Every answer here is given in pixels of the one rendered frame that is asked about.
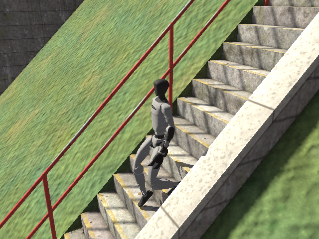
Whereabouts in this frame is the robot left hand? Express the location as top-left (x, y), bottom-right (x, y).
top-left (148, 153), bottom-right (164, 169)

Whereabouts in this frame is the robot torso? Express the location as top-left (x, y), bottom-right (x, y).
top-left (151, 99), bottom-right (170, 148)

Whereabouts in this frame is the robot left upper arm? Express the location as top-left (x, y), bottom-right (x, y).
top-left (161, 103), bottom-right (175, 133)

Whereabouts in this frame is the left robot forearm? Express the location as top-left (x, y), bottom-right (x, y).
top-left (158, 127), bottom-right (174, 155)

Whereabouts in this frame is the robot left thigh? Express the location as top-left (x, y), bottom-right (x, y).
top-left (148, 143), bottom-right (168, 188)

